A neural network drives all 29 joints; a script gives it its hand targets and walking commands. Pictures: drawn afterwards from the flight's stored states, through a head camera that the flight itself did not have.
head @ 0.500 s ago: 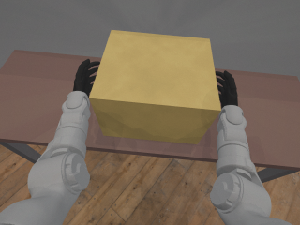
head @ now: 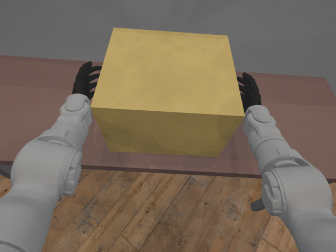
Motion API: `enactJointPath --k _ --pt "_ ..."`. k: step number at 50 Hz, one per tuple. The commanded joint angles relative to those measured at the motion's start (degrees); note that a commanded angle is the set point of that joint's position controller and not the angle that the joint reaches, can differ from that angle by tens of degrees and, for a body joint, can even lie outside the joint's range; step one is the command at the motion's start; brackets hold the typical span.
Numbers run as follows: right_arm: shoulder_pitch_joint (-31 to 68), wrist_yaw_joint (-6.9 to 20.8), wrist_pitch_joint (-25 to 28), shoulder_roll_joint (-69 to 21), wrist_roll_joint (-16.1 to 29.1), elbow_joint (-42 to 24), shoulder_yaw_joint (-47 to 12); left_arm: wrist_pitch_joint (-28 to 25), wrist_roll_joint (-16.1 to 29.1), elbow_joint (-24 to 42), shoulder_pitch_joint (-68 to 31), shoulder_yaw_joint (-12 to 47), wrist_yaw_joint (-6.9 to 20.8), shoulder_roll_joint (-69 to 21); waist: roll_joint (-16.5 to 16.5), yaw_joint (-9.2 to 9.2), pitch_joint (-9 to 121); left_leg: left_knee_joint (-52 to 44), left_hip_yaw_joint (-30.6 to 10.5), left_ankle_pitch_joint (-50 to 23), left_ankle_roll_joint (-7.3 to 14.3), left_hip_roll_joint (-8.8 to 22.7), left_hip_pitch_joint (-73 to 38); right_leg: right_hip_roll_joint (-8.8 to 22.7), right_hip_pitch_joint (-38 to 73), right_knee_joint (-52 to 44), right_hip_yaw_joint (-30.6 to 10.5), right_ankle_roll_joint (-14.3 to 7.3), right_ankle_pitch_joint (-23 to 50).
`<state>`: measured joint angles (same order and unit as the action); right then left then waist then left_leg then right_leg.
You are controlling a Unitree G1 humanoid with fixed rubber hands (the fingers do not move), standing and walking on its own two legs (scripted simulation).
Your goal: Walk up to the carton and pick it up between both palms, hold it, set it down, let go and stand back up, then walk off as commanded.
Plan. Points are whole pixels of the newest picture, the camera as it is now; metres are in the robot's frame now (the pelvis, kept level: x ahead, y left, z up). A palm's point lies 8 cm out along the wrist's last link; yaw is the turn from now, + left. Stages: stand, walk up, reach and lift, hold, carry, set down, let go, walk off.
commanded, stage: set down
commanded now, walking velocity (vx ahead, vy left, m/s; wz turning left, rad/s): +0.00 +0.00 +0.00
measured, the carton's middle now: (167, 94) +0.51 +0.02 +0.03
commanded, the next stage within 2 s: none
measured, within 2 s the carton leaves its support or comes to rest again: neither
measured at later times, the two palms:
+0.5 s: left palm (66, 111) +0.42 +0.26 +0.06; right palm (270, 122) +0.43 -0.24 +0.05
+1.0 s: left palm (59, 139) +0.34 +0.25 +0.05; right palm (276, 140) +0.37 -0.23 +0.07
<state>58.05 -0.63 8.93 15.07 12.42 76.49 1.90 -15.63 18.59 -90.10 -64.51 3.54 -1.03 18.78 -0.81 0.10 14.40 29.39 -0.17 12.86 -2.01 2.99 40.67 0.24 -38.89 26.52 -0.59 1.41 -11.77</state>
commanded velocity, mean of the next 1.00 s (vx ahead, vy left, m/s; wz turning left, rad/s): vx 0.00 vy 0.00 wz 0.00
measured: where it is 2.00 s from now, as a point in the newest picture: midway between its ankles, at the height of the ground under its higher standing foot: outside the picture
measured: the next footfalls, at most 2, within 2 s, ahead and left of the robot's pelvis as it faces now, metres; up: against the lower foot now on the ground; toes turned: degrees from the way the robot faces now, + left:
none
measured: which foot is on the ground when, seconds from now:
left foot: down 0.00-1.00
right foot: down 0.00-1.00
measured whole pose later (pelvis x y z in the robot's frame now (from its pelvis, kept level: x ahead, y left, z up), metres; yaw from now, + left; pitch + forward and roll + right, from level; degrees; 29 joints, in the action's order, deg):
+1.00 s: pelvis -0.03 +0.00 +0.01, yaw +2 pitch +13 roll -1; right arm 35.8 2.3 8.4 22.7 26.5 58.2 -6.8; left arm -6.3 19.0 -57.0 -35.4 4.8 0.9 21.5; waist -0.7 1.0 8.8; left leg 28.3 -1.5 11.3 -2.2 2.6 29.7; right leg 0.6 -27.6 26.1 0.9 1.0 -11.2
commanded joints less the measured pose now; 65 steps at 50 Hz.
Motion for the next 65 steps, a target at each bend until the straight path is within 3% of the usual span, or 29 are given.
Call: enactJointPath --k 1,4,10,14,17,21,28,32,33,36,40,41,44,49,50,51,52,53,54,55,56,62,65 --pt "30.77 0.30 5.74 17.00 7.30 -5.57 -4.78 -3.65 2.81 7.40 -26.85 2.51 -0.49 12.03 5.30 2.94 39.56 6.89 4.07 -36.59 -3.47 -0.69 -22.72 -3.57 10.53 5.12 5.81 -0.73 25.89" --pt "32.79 1.06 6.49 18.59 11.40 -5.37 -8.20 -3.50 4.38 9.65 -27.50 3.40 -0.43 12.79 5.22 4.17 42.56 8.30 4.62 -37.86 -3.76 -0.90 -21.54 -3.52 10.11 6.06 5.60 -0.81 27.57" --pt "29.99 1.44 6.34 20.92 15.76 -6.44 -11.62 -3.34 7.93 14.21 -26.04 5.39 1.27 15.02 1.41 1.91 47.65 7.87 4.82 -33.01 -2.14 -2.35 -14.85 -2.02 16.85 8.68 4.01 0.62 37.05" --pt "24.79 1.27 6.21 20.79 17.27 -8.79 -14.06 -3.56 7.92 17.54 -20.25 4.13 2.74 16.61 -1.51 1.44 47.74 6.00 4.81 -29.80 -0.69 -3.46 -9.61 -1.18 24.55 10.35 2.76 1.98 43.60" --pt "24.48 1.14 6.33 21.60 17.45 -10.12 -13.08 -3.84 7.56 19.00 -20.17 2.87 3.40 17.39 -2.07 0.50 46.65 5.73 4.35 -27.63 -0.80 -4.08 -8.60 -1.16 23.26 10.29 2.83 2.47 41.27" --pt "20.21 1.35 7.17 22.36 18.50 -14.49 -13.67 -3.22 6.69 21.71 -15.43 1.97 4.20 17.85 -2.08 0.76 44.44 5.61 4.00 -27.36 -1.09 -4.43 -11.23 -1.42 22.91 9.25 2.90 2.58 39.57" --pt "14.32 2.08 6.47 22.95 18.09 -23.13 -10.83 -1.09 6.12 28.66 -10.18 0.85 3.29 17.62 -0.95 1.40 39.23 3.76 3.09 -21.82 -0.71 -4.33 -17.43 -2.49 17.85 5.15 4.16 1.40 23.36" --pt "11.94 2.80 4.62 22.68 17.84 -24.55 -9.76 0.67 6.45 29.23 -7.64 2.38 2.49 15.47 -0.53 1.13 33.41 2.20 2.48 -16.73 -0.48 -3.78 -20.18 -2.94 14.66 2.69 4.49 0.28 12.42" --pt "15.71 2.71 3.85 22.32 17.18 -24.65 -9.13 0.84 6.59 29.18 -12.06 2.00 2.13 16.59 0.16 1.88 32.86 2.11 2.94 -14.13 -0.50 -3.79 -18.76 -2.49 13.38 2.39 4.14 0.08 8.67" --pt "12.81 3.35 2.44 22.40 16.41 -23.35 -7.34 1.96 6.70 30.37 -9.07 3.86 1.33 14.65 1.35 0.59 29.35 0.86 2.01 -10.06 -1.00 -3.19 -19.54 -2.60 12.66 1.65 4.53 -0.85 4.78" --pt "6.04 3.65 1.58 20.86 16.13 -23.47 -8.40 3.30 4.97 32.99 -1.90 2.32 1.03 13.75 1.28 1.68 26.65 0.03 2.12 -11.49 -0.91 -3.10 -21.15 -2.34 16.80 1.23 3.78 -0.87 7.80" --pt "7.68 3.64 1.52 21.17 16.05 -22.49 -7.82 3.67 4.45 33.42 -4.14 2.50 1.09 13.36 2.74 1.46 26.46 -0.09 1.99 -11.79 -1.09 -3.11 -21.00 -2.50 16.76 1.44 3.75 -1.08 7.67" --pt "0.17 3.28 1.84 21.53 15.35 -22.97 -6.31 5.11 1.74 38.61 2.92 0.44 1.41 13.07 3.25 0.48 24.72 -0.69 1.63 -17.44 -1.84 -3.30 -25.24 -3.08 20.96 0.18 3.87 -1.04 13.37" --pt "-5.26 2.43 2.46 19.62 13.14 -28.06 -4.09 6.60 -0.80 47.17 7.54 -3.28 1.82 13.42 4.44 0.19 21.64 -2.30 2.58 -20.99 -2.15 -4.30 -27.58 -3.15 25.32 -1.53 3.50 -0.53 16.85" --pt "-13.26 2.34 3.27 18.83 13.67 -30.13 -4.59 6.75 -1.73 52.19 14.80 -3.84 1.84 12.05 4.59 0.36 21.24 -2.75 2.31 -24.71 -2.33 -4.25 -31.01 -3.55 27.97 -2.04 3.71 -0.49 20.94" --pt "-5.82 2.05 2.58 19.63 12.46 -30.24 -2.99 7.25 -1.30 50.33 7.91 -4.14 2.03 13.37 4.96 -0.17 19.58 -2.84 2.59 -22.25 -2.35 -4.62 -28.84 -3.34 26.49 -2.24 3.42 -0.35 17.36" --pt "-15.68 2.05 3.35 17.97 13.41 -32.95 -4.84 7.46 -2.36 54.23 17.54 -5.04 2.03 11.65 4.24 0.83 18.75 -3.44 2.40 -24.83 -2.19 -4.64 -31.68 -3.60 29.25 -2.83 3.54 -0.29 20.61" --pt "-15.01 1.78 3.45 18.42 12.78 -35.50 -3.89 8.00 -2.42 55.77 16.99 -5.16 2.25 11.68 4.55 0.36 18.29 -3.56 2.66 -25.55 -2.42 -4.99 -32.48 -3.66 29.45 -3.28 3.26 -0.29 21.03" --pt "-11.92 1.52 2.89 17.43 12.02 -36.88 -4.05 8.14 -1.80 54.41 14.58 -5.69 2.52 12.32 2.94 0.43 16.49 -3.82 3.03 -23.52 -1.88 -5.26 -30.15 -3.20 29.85 -3.34 2.81 0.09 19.23" --pt "-20.02 1.43 3.49 17.12 11.72 -39.18 -3.99 8.41 -2.47 57.74 23.04 -6.21 2.60 10.84 2.16 0.22 15.56 -4.89 2.61 -25.05 -1.70 -5.19 -32.36 -3.44 32.12 -3.96 3.05 0.16 22.01" --pt "-17.06 1.16 3.25 17.38 11.43 -41.31 -2.90 8.75 -2.29 57.97 20.09 -6.33 2.82 11.81 2.84 0.16 14.88 -5.06 2.80 -23.42 -1.72 -5.47 -31.65 -3.27 31.39 -4.26 2.62 0.13 19.77" --pt "-20.61 0.26 1.37 14.85 8.31 -53.17 -0.05 9.04 1.27 61.52 24.42 -6.89 2.60 12.62 -1.51 0.30 11.23 -7.51 2.82 -13.23 0.26 -5.45 -28.29 -2.25 31.81 -5.98 1.81 0.03 10.99" --pt "-26.44 0.29 0.28 14.52 8.22 -56.73 -0.01 9.57 1.10 64.99 29.87 -7.46 2.29 12.07 -1.33 1.04 10.02 -8.08 2.74 -13.49 0.12 -4.91 -30.27 -2.34 32.61 -6.40 1.50 -0.30 11.40"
